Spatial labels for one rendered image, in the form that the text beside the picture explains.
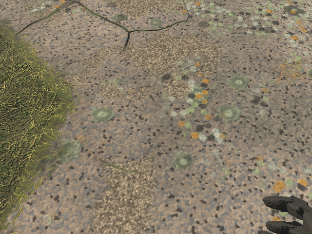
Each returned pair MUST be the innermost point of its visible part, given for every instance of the robot right hand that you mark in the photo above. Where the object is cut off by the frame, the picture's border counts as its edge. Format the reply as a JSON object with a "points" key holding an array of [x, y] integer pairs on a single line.
{"points": [[293, 206]]}

